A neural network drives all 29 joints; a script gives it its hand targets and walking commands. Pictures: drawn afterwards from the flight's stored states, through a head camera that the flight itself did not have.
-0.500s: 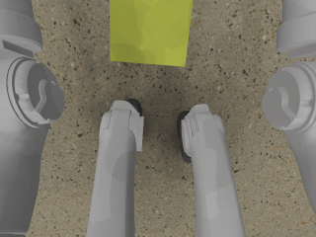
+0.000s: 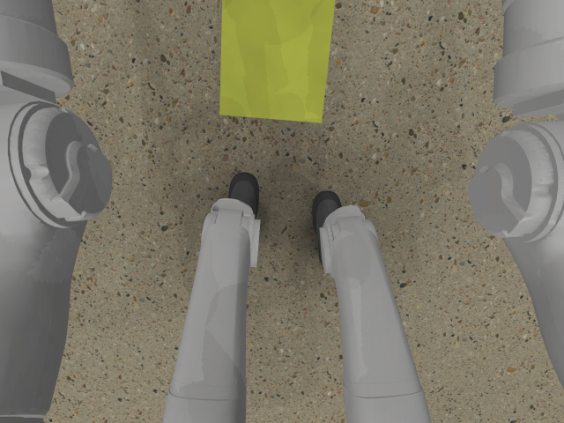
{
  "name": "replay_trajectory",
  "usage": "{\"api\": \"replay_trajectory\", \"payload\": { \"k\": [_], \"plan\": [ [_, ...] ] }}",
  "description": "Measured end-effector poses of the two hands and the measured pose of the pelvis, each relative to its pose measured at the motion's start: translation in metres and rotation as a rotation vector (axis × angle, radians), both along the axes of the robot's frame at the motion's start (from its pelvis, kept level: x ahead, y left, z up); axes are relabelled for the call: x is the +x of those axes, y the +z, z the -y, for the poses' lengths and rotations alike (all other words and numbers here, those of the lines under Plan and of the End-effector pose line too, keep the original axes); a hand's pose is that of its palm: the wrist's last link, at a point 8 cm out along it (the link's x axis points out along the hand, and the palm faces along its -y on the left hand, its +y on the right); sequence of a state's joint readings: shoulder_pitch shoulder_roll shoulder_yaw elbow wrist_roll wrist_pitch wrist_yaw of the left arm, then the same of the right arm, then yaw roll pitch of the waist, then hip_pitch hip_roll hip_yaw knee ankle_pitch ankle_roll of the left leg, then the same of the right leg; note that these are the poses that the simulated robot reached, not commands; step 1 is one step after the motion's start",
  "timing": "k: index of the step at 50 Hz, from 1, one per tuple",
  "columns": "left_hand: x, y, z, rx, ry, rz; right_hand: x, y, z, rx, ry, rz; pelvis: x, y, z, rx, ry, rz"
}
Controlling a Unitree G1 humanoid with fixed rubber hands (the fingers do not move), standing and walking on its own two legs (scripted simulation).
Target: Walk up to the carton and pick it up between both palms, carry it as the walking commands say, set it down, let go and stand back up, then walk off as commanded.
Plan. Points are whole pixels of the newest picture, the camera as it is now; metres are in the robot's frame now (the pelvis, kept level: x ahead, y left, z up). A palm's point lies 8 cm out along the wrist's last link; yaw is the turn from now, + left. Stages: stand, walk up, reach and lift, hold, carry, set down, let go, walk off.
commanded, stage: set down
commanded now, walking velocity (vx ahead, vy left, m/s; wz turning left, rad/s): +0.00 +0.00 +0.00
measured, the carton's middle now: (277, 32) +0.55 +0.04 -0.50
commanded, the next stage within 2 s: let go in 0.18 s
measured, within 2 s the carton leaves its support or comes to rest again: neither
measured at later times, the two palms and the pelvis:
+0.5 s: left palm out of the picture +0.58 +0.22 -0.02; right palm out of the picture +0.58 -0.16 -0.03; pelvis +0.07 +0.00 +0.08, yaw +1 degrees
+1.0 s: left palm out of the picture +0.36 +0.23 +0.05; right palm out of the picture +0.37 -0.23 +0.05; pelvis +0.08 -0.01 +0.13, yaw +1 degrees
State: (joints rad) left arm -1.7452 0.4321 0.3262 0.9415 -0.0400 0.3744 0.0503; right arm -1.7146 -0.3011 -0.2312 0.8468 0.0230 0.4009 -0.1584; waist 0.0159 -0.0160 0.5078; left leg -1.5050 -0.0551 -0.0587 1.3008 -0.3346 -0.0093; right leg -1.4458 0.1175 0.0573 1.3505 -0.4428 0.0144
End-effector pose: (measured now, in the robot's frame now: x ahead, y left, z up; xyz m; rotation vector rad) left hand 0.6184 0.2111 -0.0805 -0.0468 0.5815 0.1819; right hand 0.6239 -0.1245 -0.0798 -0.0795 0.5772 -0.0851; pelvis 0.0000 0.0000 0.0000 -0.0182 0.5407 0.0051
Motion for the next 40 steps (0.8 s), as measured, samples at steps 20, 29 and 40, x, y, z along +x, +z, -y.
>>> {"api": "replay_trajectory", "payload": {
  "k": [20,29,40],
  "plan": [
    [-0.017,0.053,0.001,0.128,-0.101,-0.113,-0.017,0.051,0.020,-0.063,0.030,-0.079,0.052,0.060,0.002,0.006,0.003,-0.187],
    [-0.072,0.064,-0.011,0.124,-0.076,-0.137,-0.075,0.062,0.057,-0.116,0.003,-0.134,0.075,0.089,0.001,0.008,0.003,-0.156],
    [-0.157,0.104,-0.017,0.135,-0.080,-0.151,-0.157,0.103,0.082,-0.116,0.018,-0.156,0.089,0.115,0.005,0.014,0.001,-0.011]
  ]
}}
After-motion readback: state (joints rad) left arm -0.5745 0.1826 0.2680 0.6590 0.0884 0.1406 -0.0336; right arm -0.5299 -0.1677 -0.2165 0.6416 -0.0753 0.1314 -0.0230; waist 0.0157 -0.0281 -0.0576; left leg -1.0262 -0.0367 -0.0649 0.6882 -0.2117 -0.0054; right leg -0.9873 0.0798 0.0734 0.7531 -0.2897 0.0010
